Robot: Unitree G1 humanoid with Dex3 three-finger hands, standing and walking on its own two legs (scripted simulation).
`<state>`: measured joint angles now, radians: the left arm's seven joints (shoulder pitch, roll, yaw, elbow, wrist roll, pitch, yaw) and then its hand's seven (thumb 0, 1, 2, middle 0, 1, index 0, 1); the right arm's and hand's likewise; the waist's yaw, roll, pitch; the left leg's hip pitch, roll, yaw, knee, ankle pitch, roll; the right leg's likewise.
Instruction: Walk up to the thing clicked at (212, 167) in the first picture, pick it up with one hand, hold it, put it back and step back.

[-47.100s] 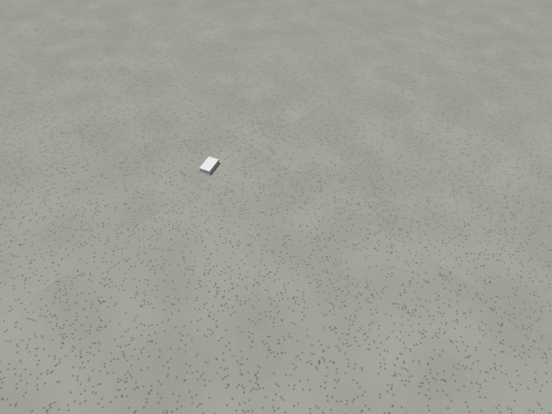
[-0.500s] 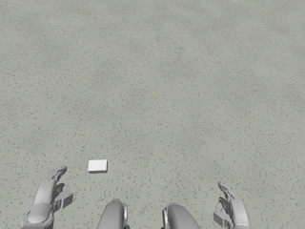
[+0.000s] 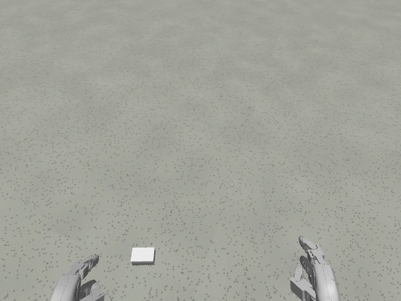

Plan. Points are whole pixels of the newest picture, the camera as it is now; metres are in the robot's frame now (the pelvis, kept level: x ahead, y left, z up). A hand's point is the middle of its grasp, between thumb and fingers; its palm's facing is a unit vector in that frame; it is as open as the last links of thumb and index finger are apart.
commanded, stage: home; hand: left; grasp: from above
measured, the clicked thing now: (143, 255) +0.45 +0.23 -0.70
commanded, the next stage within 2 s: stand in 1.78 s
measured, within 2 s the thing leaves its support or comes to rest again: neither
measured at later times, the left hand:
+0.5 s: hand out of the picture +0.16 +0.18 -0.05, palm faces +0.04 -0.98 -0.20, open 7.4 cm
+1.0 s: hand (102, 296) +0.16 +0.18 -0.05, palm faces +0.04 -0.98 -0.20, open 7.4 cm
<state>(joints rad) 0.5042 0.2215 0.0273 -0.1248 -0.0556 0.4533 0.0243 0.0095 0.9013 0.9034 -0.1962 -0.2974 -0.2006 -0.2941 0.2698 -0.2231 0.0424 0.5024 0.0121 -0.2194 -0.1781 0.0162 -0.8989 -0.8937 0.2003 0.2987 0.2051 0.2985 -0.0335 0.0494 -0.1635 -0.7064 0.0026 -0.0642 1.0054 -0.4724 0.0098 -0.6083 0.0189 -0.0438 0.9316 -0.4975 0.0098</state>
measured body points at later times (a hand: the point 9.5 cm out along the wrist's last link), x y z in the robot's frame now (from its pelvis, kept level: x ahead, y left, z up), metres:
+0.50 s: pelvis -0.01 +0.00 +0.00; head +0.01 +0.00 +0.45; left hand +0.15 +0.23 -0.03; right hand +0.15 -0.25 -0.07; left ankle +0.02 +0.11 -0.68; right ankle -0.02 -0.13 -0.68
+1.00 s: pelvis +0.00 +0.00 +0.00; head +0.03 +0.01 +0.45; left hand +0.16 +0.23 -0.03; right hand +0.16 -0.24 -0.06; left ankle +0.02 +0.11 -0.68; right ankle -0.02 -0.13 -0.68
